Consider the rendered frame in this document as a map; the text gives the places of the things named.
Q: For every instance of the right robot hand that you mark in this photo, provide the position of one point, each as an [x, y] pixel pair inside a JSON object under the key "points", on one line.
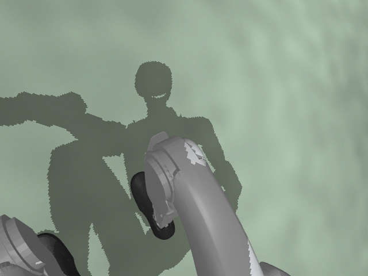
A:
{"points": [[270, 270]]}

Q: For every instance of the left robot foot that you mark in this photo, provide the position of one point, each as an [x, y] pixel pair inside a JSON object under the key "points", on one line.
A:
{"points": [[60, 252]]}

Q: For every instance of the right robot foot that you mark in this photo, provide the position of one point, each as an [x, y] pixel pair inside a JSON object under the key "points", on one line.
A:
{"points": [[144, 204]]}

